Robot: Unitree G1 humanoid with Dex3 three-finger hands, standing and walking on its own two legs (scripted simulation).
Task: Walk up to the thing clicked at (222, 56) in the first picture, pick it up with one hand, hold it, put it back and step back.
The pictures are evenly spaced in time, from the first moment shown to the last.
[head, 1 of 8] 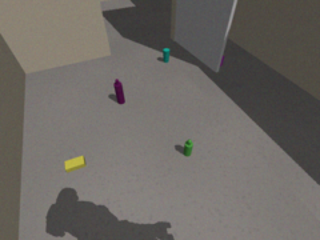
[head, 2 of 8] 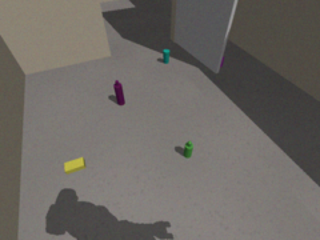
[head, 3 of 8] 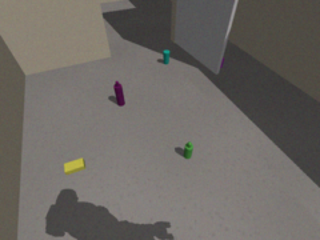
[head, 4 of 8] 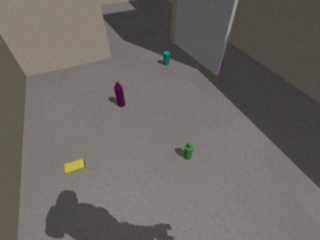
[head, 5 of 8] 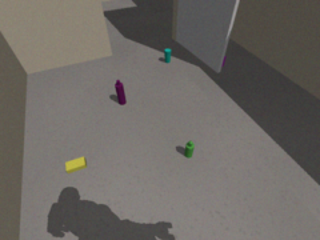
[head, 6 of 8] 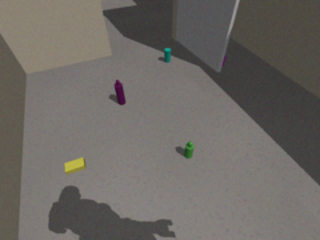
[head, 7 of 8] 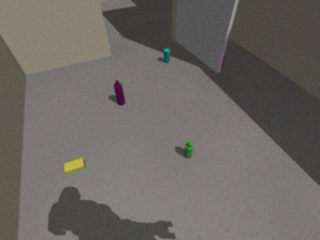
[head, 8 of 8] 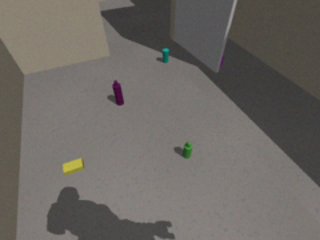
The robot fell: no
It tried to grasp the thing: no
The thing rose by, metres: 0.00
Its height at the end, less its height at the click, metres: +0.00
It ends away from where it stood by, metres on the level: 0.00
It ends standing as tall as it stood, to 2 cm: yes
